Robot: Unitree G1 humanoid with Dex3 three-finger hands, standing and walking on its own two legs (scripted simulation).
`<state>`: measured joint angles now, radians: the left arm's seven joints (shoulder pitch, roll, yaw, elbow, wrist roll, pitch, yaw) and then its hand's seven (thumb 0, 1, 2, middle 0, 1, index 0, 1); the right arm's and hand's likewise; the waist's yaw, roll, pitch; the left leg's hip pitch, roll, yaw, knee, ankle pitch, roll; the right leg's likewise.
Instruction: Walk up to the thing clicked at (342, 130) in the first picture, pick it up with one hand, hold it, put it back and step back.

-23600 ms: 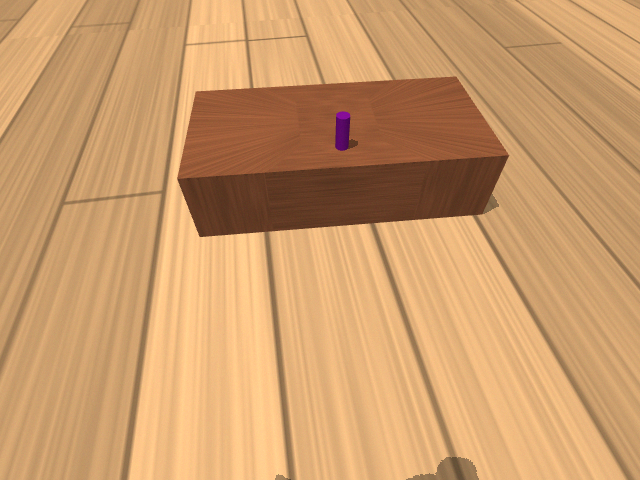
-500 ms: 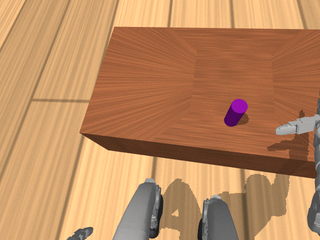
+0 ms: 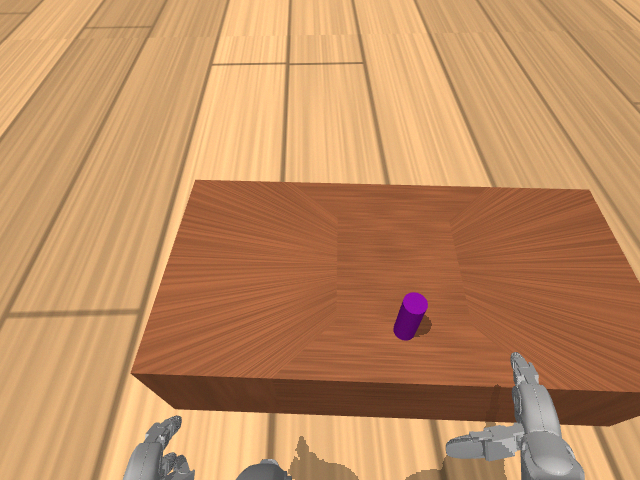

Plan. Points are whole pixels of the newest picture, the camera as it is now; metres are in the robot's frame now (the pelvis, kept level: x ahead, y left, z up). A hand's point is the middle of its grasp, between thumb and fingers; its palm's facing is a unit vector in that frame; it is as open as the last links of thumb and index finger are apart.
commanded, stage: home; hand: right
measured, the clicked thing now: (409, 317) +0.48 -0.16 -0.33
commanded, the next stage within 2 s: stand in 1.94 s
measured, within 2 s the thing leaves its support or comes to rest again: neither
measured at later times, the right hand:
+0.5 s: hand (487, 470) +0.16 -0.17 -0.06, palm faces +0.14 +0.95 -0.26, open 17.4 cm
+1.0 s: hand out of the picture +0.05 -0.26 -0.10, palm faces +0.04 +0.91 -0.41, open 17.4 cm
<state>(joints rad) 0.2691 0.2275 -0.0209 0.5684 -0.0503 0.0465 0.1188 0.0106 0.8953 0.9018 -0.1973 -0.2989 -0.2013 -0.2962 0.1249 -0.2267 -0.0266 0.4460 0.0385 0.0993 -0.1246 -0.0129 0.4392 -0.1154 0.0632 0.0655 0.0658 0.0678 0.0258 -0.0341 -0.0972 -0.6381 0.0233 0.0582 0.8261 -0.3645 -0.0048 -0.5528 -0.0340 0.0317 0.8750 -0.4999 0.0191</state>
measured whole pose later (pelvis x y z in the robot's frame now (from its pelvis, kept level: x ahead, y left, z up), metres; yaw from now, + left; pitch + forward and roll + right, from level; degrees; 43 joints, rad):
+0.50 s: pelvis -0.01 +0.01 +0.00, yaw -1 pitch +6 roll +1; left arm 0.24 0.22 -0.03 0.51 -0.02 -0.07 0.16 0.01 0.89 0.90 -0.20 -0.30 -0.20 -0.30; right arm 0.41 -0.19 0.02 0.08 0.02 0.20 -0.14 -0.01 0.52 -0.07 0.05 0.05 0.06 0.05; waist 0.00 -0.03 -0.08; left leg -0.58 0.03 0.07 0.84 -0.37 0.00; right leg -0.50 -0.03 0.05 0.89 -0.50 0.03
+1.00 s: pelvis -0.01 +0.00 +0.04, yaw -2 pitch -2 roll +0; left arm 0.23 0.31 0.03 0.90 0.05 0.03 0.03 0.01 0.90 0.90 -0.20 -0.31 -0.20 -0.30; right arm 0.25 -0.31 -0.02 0.91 -0.04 0.00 -0.03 -0.01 0.53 -0.05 0.05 0.05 0.05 0.05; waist -0.02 -0.05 0.01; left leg -0.26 0.06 0.07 0.53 -0.24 -0.02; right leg -0.16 0.01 0.03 0.51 -0.32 0.01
